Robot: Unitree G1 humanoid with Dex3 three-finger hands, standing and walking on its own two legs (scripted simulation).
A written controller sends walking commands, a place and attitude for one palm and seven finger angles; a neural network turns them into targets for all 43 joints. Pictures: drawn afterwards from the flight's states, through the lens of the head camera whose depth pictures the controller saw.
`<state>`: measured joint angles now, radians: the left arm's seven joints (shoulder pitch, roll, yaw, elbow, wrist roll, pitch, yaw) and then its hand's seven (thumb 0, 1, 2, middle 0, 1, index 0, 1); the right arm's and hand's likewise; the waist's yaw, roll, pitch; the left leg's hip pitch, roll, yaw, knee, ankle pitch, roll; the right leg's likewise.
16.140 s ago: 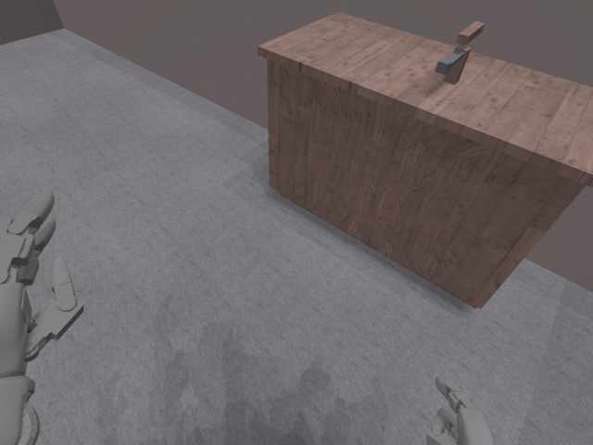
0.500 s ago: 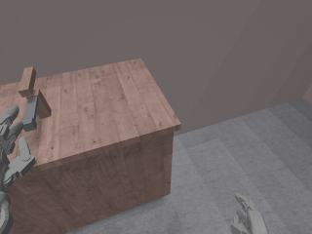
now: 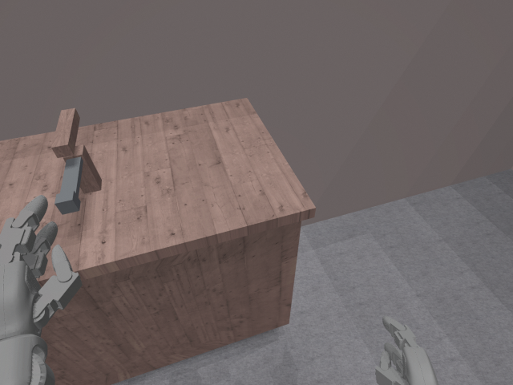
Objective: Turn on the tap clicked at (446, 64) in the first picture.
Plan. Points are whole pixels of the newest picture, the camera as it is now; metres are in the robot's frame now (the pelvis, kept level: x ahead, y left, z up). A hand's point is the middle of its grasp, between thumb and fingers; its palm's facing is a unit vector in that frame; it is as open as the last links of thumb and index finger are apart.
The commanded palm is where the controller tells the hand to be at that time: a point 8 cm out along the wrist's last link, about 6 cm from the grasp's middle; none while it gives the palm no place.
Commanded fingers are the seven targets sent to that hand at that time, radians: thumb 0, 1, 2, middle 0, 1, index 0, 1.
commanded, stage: turn the palm inward beside the body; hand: left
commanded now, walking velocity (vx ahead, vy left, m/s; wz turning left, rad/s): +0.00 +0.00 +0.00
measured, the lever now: (68, 202) +0.36 +0.38 +0.10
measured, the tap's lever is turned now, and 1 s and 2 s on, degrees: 0 0 0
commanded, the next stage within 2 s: reach beside the lever's end, fingers flat in 0.96 s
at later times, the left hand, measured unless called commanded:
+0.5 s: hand (74, 295) +0.18 +0.24 +0.14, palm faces +0.54 -0.83 -0.14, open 7.4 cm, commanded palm +0.12 +0.28 +0.15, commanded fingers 0.00 0.90 0.90 -0.20 -0.30 -0.20 -0.30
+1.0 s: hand (86, 294) +0.18 +0.23 +0.14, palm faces +0.56 -0.82 -0.12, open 7.4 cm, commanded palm +0.12 +0.27 +0.15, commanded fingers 0.00 0.90 0.90 -0.20 -0.30 -0.20 -0.30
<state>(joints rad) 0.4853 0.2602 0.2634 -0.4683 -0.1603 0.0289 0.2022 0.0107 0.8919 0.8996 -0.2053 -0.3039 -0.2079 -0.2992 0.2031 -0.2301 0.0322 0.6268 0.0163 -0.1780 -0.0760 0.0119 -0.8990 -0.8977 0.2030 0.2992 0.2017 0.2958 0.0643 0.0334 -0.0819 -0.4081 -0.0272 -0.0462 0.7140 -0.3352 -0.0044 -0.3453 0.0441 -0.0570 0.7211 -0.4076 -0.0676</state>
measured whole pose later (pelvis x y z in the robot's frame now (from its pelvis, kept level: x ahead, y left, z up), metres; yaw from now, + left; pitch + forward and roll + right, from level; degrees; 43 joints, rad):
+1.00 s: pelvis +0.00 -0.01 +0.00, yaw +1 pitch +0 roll +0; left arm 0.52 0.18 0.19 -0.51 -0.19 0.11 0.28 0.01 0.90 0.90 -0.20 -0.30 -0.20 -0.30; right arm 0.19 -0.24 0.04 0.64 0.01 -0.17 -0.08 0.01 -0.90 -0.90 0.20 0.30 0.20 0.30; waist 0.07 0.05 -0.07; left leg -0.36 -0.02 -0.07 0.68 -0.31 -0.01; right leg -0.29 0.05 -0.07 0.68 -0.39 -0.08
